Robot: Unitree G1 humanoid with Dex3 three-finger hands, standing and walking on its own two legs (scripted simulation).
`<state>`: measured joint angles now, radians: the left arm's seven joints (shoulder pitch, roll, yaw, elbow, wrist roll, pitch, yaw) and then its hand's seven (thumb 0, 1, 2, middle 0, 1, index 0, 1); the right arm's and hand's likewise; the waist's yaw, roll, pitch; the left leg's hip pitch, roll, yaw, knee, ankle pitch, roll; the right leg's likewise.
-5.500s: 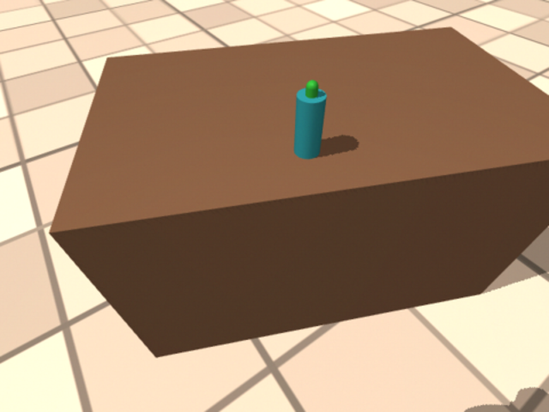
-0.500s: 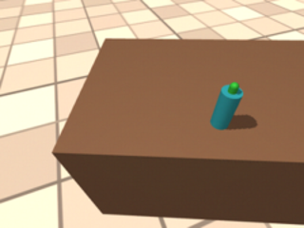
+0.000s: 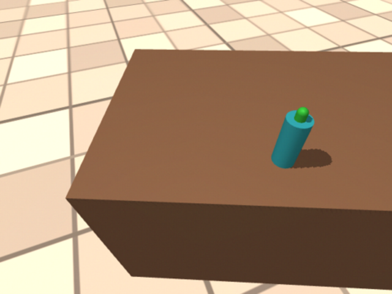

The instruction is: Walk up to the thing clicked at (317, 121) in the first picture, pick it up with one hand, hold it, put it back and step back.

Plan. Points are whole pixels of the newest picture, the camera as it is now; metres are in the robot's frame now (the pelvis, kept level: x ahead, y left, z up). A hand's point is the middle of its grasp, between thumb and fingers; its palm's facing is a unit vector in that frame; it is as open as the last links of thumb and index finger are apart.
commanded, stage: rise first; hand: right
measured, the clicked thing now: (292, 136) +0.46 -0.21 +0.06
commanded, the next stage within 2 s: go down in 1.88 s
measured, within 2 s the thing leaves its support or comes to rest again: neither
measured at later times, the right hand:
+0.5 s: hand (330, 282) +0.18 -0.26 -0.09, palm faces +0.25 +0.90 -0.36, open 15.1 cm
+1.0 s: hand (358, 260) +0.19 -0.26 +0.03, palm faces +0.35 +0.86 -0.38, open 17.6 cm
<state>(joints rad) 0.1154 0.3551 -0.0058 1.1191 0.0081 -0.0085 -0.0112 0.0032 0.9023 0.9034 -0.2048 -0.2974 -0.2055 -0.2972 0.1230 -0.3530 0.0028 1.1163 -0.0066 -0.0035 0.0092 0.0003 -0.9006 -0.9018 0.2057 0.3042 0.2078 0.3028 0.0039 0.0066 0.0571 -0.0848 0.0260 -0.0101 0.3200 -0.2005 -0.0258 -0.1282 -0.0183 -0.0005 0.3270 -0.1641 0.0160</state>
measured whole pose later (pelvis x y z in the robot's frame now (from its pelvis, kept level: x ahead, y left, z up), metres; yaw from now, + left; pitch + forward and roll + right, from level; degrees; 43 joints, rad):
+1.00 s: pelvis +0.00 +0.01 +0.00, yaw -1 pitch -3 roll +0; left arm 0.25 0.24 0.12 0.61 -0.03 -0.06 0.06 -0.01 -0.54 0.05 -0.06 -0.05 -0.06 -0.05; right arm 0.42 -0.30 -0.25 0.03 0.05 -0.14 -0.05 -0.02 0.57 -0.04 0.05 0.06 0.06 0.06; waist -0.04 -0.03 0.04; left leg -0.10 0.03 0.01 0.41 -0.26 -0.01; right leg -0.14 -0.02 0.02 0.39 -0.20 0.03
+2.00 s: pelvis -0.02 +0.01 +0.00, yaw -1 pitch -5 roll +0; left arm 0.23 0.21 0.17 0.66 -0.02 -0.12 0.03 -0.01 -0.56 0.08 -0.06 -0.05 -0.05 -0.06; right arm 0.44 -0.34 -0.37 -0.18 0.05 -0.31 -0.02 -0.02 0.55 -0.05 0.06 0.06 0.06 0.06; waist -0.06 -0.05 0.06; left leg -0.09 0.03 0.02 0.41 -0.23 -0.02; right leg -0.13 -0.02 0.02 0.39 -0.18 0.02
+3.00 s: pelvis -0.01 +0.00 -0.01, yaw -1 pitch +2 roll +1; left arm 0.22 0.25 -0.03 0.67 -0.03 -0.21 0.18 -0.01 -0.54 0.06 -0.06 -0.05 -0.06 -0.05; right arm -0.35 -0.65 -0.59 0.73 0.28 -0.08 0.55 -0.02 0.56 -0.05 0.04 0.06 0.05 0.05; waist 0.01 0.01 -0.04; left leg -0.25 0.02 0.01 0.48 -0.26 -0.02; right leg -0.32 -0.03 0.03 0.51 -0.23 0.02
